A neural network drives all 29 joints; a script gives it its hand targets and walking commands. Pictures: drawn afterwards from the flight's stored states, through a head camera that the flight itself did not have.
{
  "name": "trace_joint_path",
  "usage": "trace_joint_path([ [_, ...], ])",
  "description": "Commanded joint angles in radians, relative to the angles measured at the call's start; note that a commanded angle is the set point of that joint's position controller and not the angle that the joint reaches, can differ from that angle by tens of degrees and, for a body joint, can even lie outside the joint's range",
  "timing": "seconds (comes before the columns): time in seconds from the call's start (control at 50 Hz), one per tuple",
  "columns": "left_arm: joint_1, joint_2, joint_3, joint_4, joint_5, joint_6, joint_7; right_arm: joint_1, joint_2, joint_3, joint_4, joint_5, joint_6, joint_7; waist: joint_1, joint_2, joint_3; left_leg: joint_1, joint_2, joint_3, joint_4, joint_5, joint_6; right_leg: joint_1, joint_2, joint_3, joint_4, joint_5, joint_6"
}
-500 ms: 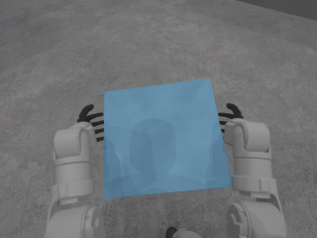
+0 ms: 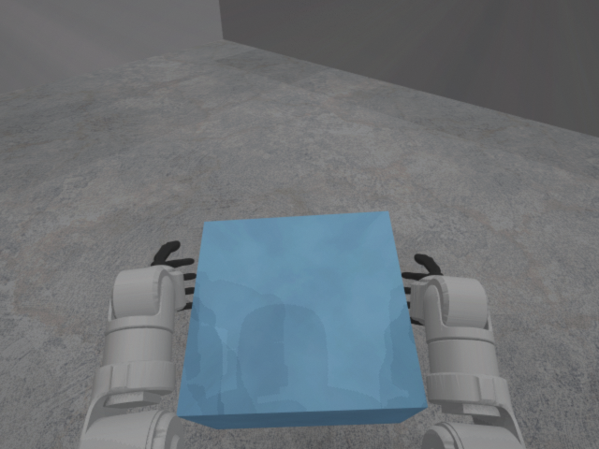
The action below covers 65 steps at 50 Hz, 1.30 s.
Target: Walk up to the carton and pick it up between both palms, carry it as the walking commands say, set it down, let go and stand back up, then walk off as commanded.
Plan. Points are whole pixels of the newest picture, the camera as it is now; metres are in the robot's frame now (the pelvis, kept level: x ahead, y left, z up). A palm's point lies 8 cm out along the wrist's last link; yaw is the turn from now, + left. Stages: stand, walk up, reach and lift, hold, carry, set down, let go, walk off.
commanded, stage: carry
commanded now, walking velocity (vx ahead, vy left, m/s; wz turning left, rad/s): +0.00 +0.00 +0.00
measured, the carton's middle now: (301, 321) +0.32 +0.00 +0.00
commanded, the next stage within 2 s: none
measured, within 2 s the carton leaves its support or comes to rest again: neither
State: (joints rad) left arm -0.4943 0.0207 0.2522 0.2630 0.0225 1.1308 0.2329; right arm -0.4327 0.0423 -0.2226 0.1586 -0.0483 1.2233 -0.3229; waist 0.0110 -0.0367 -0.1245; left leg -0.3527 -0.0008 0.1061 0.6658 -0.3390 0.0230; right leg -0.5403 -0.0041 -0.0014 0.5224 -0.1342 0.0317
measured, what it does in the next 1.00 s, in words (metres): steps on the spot: right foot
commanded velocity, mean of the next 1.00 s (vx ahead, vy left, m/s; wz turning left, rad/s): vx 0.22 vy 0.00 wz -0.26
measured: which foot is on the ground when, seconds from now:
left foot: down 0.00-1.00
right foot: down 0.00-0.44, up 0.46-0.64, down 0.66-1.00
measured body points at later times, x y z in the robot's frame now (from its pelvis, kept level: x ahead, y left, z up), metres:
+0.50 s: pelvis -0.07 +0.01 -0.01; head -0.08 +0.01 +0.44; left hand +0.25 +0.17 +0.04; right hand +0.21 -0.20 +0.05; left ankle +0.02 +0.09 -0.72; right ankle +0.13 -0.09 -0.69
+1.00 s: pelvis -0.07 +0.00 +0.02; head -0.12 +0.01 +0.46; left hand +0.24 +0.16 +0.10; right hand +0.18 -0.21 +0.10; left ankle +0.02 +0.09 -0.72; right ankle -0.06 -0.10 -0.70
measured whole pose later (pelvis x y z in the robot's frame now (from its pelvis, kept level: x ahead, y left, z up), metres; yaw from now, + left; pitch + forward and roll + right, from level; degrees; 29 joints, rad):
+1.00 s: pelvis -0.07 +0.00 +0.02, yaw -10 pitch +2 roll +1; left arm -0.25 -0.03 0.29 -0.07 0.03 1.15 0.17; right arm -0.28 0.15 -0.19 -0.07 -0.13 1.18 -0.27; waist 0.03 -0.02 -0.17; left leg -0.34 0.08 0.28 0.44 -0.13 0.03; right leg -0.42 -0.02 -0.06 0.73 -0.40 -0.01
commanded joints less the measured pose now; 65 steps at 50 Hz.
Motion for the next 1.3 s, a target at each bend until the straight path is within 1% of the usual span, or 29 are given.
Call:
trace_joint_path([
  [0.0, -0.667, -1.17, -0.663, -0.23, -0.445, 0.018, -0.485, -0.864, 0.986, 0.569, -0.296, 0.434, -0.067, 0.559, 0.002, -0.065, -0.265, -0.122, 0.062, -0.081, -0.139, -0.321, 0.022, 0.254, -0.057, 0.083, -0.101, -0.177, 0.043],
  [0.08, -0.611, -1.151, -0.699, -0.284, -0.423, 0.013, -0.483, -0.771, 0.978, 0.581, -0.321, 0.433, -0.077, 0.554, -0.021, -0.017, -0.264, -0.065, 0.042, -0.081, -0.208, -0.371, 0.058, 0.205, -0.043, 0.043, -0.122, -0.256, 0.111],
  [0.14, -0.662, -1.149, -0.76, -0.395, -0.459, 0.014, -0.481, -0.833, 0.985, 0.645, -0.41, 0.472, -0.078, 0.552, 0.004, 0.162, -0.327, -0.211, 0.173, -0.228, -0.279, -0.419, 0.083, 0.357, -0.007, -0.006, 0.21, -0.108, 0.024],
  [0.22, -0.56, -1.104, -0.751, -0.374, -0.439, 0.006, -0.47, -0.77, 0.96, 0.662, -0.401, 0.457, -0.071, 0.554, 0.025, 0.03, -0.351, -0.199, 0.11, -0.126, -0.125, -0.373, 0.049, 0.386, -0.025, 0.028, 0.078, -0.06, 0.013],
  [0.26, -0.577, -1.081, -0.736, -0.332, -0.431, 0.01, -0.471, -0.779, 0.959, 0.661, -0.367, 0.454, -0.064, 0.554, 0.021, -0.096, -0.318, -0.192, 0.009, -0.049, -0.01, -0.378, 0.044, 0.322, -0.092, 0.131, -0.11, -0.244, 0.037],
  [0.28, -0.539, -1.091, -0.726, -0.292, -0.413, 0.012, -0.476, -0.74, 0.953, 0.647, -0.336, 0.441, -0.063, 0.555, 0.008, -0.218, -0.306, -0.034, -0.086, 0.062, 0.158, -0.29, 0.046, 0.156, -0.14, 0.171, -0.269, -0.367, 0.07],
  [0.32, -0.413, -1.103, -0.716, -0.256, -0.368, 0.018, -0.488, -0.63, 0.975, 0.659, -0.334, 0.434, -0.063, 0.562, -0.037, -0.285, -0.279, 0.215, -0.156, 0.163, 0.272, -0.173, 0.047, -0.06, -0.162, 0.126, -0.488, -0.516, 0.176],
  [0.36, -0.399, -1.123, -0.715, -0.266, -0.349, 0.023, -0.494, -0.588, 0.982, 0.652, -0.342, 0.434, -0.066, 0.568, -0.072, -0.183, -0.276, 0.269, -0.147, 0.175, 0.126, -0.215, 0.078, -0.091, -0.089, -0.017, -0.413, -0.451, 0.248],
  [0.38, -0.4, -1.136, -0.725, -0.268, -0.346, 0.024, -0.492, -0.573, 0.985, 0.639, -0.324, 0.436, -0.069, 0.571, -0.088, -0.017, -0.287, 0.238, -0.089, 0.089, -0.035, -0.25, 0.108, -0.063, -0.032, -0.095, -0.134, -0.393, 0.229],
  [0.4, -0.408, -1.149, -0.736, -0.279, -0.351, 0.026, -0.49, -0.575, 0.982, 0.636, -0.326, 0.449, -0.072, 0.576, -0.098, 0.361, -0.272, -0.081, 0.191, -0.323, -0.402, -0.482, 0.201, 0.094, 0.107, -0.16, 0.526, -0.365, 0.169],
  [0.42, -0.747, -1.11, -0.787, -0.408, -0.421, 0.002, -0.483, -0.882, 0.954, 0.701, -0.417, 0.51, -0.091, 0.572, -0.039, 0.331, -0.154, -0.27, 0.373, -0.538, -0.49, -0.617, 0.243, -0.014, 0.083, -0.072, 0.797, -0.318, 0.056],
  [0.44, -0.885, -1.094, -0.812, -0.431, -0.462, 0.001, -0.468, -1.006, 0.955, 0.725, -0.426, 0.529, -0.088, 0.556, 0.0, 0.272, -0.136, -0.384, 0.393, -0.527, -0.534, -0.632, 0.228, 0.019, 0.048, 0.049, 0.948, -0.301, 0.006],
  [0.46, -0.503, -1.123, -0.732, -0.318, -0.368, 0.0, -0.468, -0.607, 0.993, 0.633, -0.275, 0.424, -0.078, 0.553, 0.017, 0.161, -0.173, -0.332, 0.328, -0.405, -0.478, -0.484, 0.17, 0.069, 0.007, 0.082, 0.908, -0.277, 0.0],
  [0.5, -0.476, -1.065, -0.694, -0.313, -0.319, -0.09, -0.457, -0.598, 0.949, 0.607, -0.273, 0.372, -0.148, 0.572, 0.021, 0.023, -0.325, -0.065, 0.181, -0.181, -0.27, -0.049, 0.075, 0.061, -0.019, 0.016, 0.605, -0.259, -0.027],
  [0.52, -0.556, -1.06, -0.755, -0.444, -0.374, -0.099, -0.445, -0.714, 0.965, 0.693, -0.418, 0.435, -0.151, 0.572, 0.011, 0.051, -0.367, 0.063, 0.171, -0.195, -0.22, 0.085, 0.091, 0.034, 0.011, -0.016, 0.432, -0.289, -0.023],
  [0.54, -0.517, -1.033, -0.682, -0.346, -0.316, -0.105, -0.442, -0.686, 0.951, 0.635, -0.338, 0.373, -0.158, 0.568, 0.005, 0.083, -0.397, 0.16, 0.196, -0.229, -0.19, 0.184, 0.121, 0.062, 0.014, -0.02, 0.243, -0.287, -0.028],
  [0.58, -0.547, -1.103, -0.817, -0.556, -0.408, -0.086, -0.435, -0.785, 0.978, 0.808, -0.635, 0.486, -0.148, 0.557, 0.024, 0.129, -0.441, 0.209, 0.229, -0.223, -0.178, 0.146, 0.1, 0.286, 0.001, -0.021, -0.23, -0.192, -0.028],
  [0.6, -0.443, -1.12, -0.803, -0.462, -0.386, -0.046, -0.437, -0.704, 0.976, 0.804, -0.589, 0.471, -0.115, 0.552, 0.014, 0.065, -0.434, 0.101, 0.219, -0.203, -0.176, 0.063, 0.06, 0.423, -0.09, 0.082, -0.267, -0.202, -0.01],
  [0.64, -0.359, -1.133, -0.809, -0.431, -0.4, -0.02, -0.454, -0.582, 0.99, 0.809, -0.57, 0.446, -0.099, 0.546, -0.007, -0.14, -0.398, -0.116, 0.109, -0.088, -0.115, 0.029, -0.02, 0.55, -0.303, 0.375, -0.207, -0.086, -0.116],
  [0.68, -0.297, -1.115, -0.807, -0.448, -0.373, -0.021, -0.462, -0.537, 0.945, 0.752, -0.538, 0.416, -0.087, 0.553, 0.005, -0.139, -0.412, -0.038, 0.09, -0.039, -0.177, 0.083, -0.035, 0.48, -0.246, 0.272, -0.121, -0.093, -0.181],
  [0.76, -0.357, -1.099, -0.818, -0.497, -0.394, 0.005, -0.484, -0.555, 0.974, 0.721, -0.49, 0.403, -0.084, 0.565, -0.001, 0.01, -0.365, 0.3, 0.122, -0.043, -0.198, 0.079, -0.024, 0.166, -0.127, 0.171, -0.144, -0.219, -0.091],
  [0.82, -0.429, -1.071, -0.824, -0.449, -0.41, 0.031, -0.489, -0.482, 0.965, 0.684, -0.371, 0.365, -0.067, 0.56, -0.041, 0.185, -0.264, 0.454, 0.326, -0.261, -0.415, -0.282, 0.029, -0.154, 0.036, -0.047, 0.132, -0.339, -0.047],
  [0.84, -0.457, -1.057, -0.821, -0.444, -0.407, 0.04, -0.493, -0.461, 0.969, 0.674, -0.331, 0.351, -0.06, 0.558, -0.041, 0.242, -0.213, 0.361, 0.423, -0.339, -0.523, -0.393, 0.059, -0.163, 0.011, -0.047, 0.286, -0.329, -0.039],
  [0.96, -0.475, -1.095, -0.787, -0.382, -0.426, 0.067, -0.52, -0.468, 0.979, 0.672, -0.316, 0.315, -0.039, 0.545, -0.017, 0.197, -0.191, -0.043, 0.366, -0.028, -0.552, -0.373, -0.039, 0.279, -0.009, -0.11, 0.095, -0.185, -0.059],
  [1.02, -0.408, -1.118, -0.772, -0.328, -0.421, 0.063, -0.516, -0.533, 0.975, 0.697, -0.39, 0.338, -0.039, 0.548, 0.004, 0.033, -0.226, 0.021, 0.248, 0.104, -0.296, -0.282, -0.08, 0.331, -0.004, -0.08, -0.12, -0.207, -0.082],
  [1.06, -0.36, -1.128, -0.754, -0.32, -0.409, 0.059, -0.517, -0.583, 0.984, 0.722, -0.466, 0.357, -0.046, 0.546, 0.019, -0.2, -0.2, -0.171, 0.119, 0.121, 0.025, -0.148, -0.118, 0.388, -0.245, 0.351, -0.324, -0.479, -0.175],
  [1.08, -0.359, -1.14, -0.741, -0.31, -0.399, 0.061, -0.518, -0.61, 0.982, 0.728, -0.508, 0.362, -0.051, 0.546, 0.009, -0.171, -0.174, -0.241, 0.109, 0.054, 0.115, -0.072, -0.127, 0.367, -0.328, 0.481, -0.395, -0.564, -0.225],
  [1.12, -0.358, -1.138, -0.726, -0.323, -0.38, 0.059, -0.508, -0.662, 0.967, 0.723, -0.532, 0.388, -0.053, 0.554, 0.013, -0.041, -0.224, -0.209, 0.104, -0.009, 0.09, -0.021, -0.116, 0.391, -0.288, 0.395, -0.346, -0.393, -0.227],
  [1.28, -0.38, -1.08, -0.812, -0.663, -0.365, 0.019, -0.457, -0.53, 1.039, 0.785, -0.549, 0.44, -0.054, 0.55, -0.002, -0.103, -0.424, 0.063, 0.052, 0.029, -0.291, 0.062, -0.082, 0.485, -0.18, 0.226, -0.178, -0.191, -0.2],
])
